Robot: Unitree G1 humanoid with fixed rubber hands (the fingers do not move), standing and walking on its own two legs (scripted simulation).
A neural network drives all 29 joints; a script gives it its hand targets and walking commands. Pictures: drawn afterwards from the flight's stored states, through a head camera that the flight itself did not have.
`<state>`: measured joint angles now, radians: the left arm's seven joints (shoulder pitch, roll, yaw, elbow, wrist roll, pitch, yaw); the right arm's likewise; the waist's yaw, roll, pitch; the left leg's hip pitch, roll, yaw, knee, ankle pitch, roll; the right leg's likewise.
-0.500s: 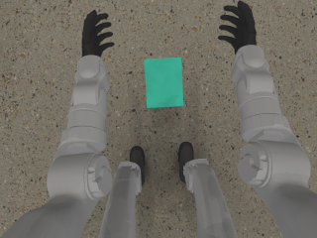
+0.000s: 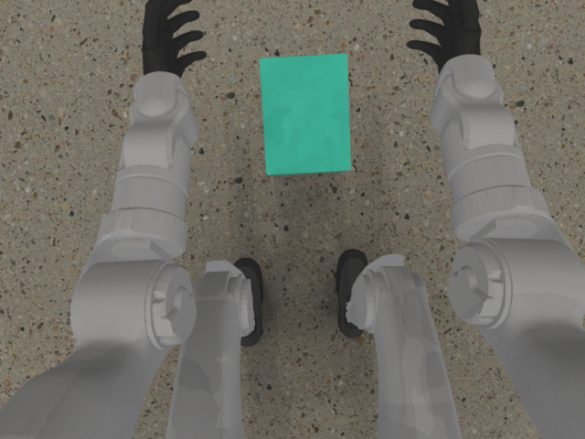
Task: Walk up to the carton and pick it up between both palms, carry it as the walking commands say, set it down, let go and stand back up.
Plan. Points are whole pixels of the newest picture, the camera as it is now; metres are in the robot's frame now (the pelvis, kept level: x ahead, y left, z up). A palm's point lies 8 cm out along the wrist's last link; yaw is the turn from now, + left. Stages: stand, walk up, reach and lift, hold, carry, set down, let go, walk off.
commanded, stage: reach and lift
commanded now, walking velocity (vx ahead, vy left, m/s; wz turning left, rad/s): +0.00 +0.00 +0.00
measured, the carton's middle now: (304, 123) +0.51 -0.02 -0.45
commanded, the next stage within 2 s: none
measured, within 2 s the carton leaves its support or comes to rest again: neither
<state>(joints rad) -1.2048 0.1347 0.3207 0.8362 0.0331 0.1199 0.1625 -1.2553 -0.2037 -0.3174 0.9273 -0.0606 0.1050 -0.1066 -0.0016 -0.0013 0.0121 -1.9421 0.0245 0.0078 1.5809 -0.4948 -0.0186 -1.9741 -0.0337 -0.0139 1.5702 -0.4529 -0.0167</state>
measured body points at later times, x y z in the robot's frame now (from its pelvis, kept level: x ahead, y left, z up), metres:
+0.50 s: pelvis -0.02 +0.00 -0.12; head +0.35 -0.02 +0.13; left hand +0.53 +0.14 -0.29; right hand +0.54 -0.17 -0.29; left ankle +0.08 +0.13 -0.50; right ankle +0.09 -0.12 -0.50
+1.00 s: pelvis -0.03 +0.01 -0.18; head +0.36 +0.00 +0.02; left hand +0.54 +0.15 -0.39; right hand +0.54 -0.18 -0.39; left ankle +0.08 +0.13 -0.50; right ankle +0.09 -0.12 -0.50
